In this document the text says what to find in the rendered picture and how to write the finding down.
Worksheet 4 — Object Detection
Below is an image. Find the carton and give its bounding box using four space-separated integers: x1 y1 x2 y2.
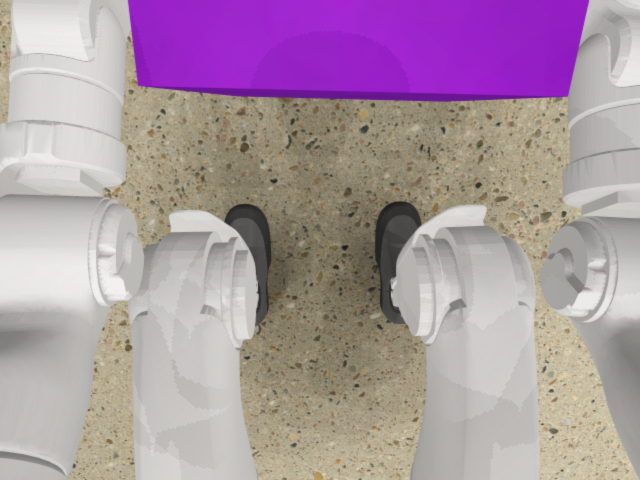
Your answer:
128 0 589 102

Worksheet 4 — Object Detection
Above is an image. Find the left robot forearm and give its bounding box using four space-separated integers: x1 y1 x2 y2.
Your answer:
0 0 131 197

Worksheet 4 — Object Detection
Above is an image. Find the left robot thigh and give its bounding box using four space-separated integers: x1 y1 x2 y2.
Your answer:
131 231 259 480

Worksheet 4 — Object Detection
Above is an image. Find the right robot forearm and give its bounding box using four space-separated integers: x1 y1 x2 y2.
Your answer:
562 0 640 219

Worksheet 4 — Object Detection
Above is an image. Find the robot right upper arm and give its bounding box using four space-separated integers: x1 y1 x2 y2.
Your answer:
540 216 640 480

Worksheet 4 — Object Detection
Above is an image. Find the robot left upper arm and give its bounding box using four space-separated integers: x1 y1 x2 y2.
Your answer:
0 194 144 480

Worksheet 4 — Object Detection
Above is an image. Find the robot right shin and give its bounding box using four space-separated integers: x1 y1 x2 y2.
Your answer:
391 204 536 325

